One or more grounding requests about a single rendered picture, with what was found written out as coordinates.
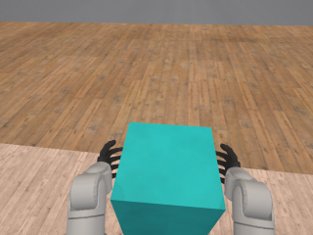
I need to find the carton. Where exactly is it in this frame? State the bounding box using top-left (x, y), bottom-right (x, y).
top-left (110, 121), bottom-right (226, 235)

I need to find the robot right forearm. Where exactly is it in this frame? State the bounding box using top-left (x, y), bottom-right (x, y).
top-left (224, 166), bottom-right (276, 235)

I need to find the right robot hand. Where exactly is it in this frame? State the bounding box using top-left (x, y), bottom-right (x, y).
top-left (215, 143), bottom-right (241, 184)

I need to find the left robot hand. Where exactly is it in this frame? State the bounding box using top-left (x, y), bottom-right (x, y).
top-left (97, 140), bottom-right (123, 179)

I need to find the robot left forearm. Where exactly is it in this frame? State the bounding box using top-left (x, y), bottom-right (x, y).
top-left (66, 162), bottom-right (112, 235)

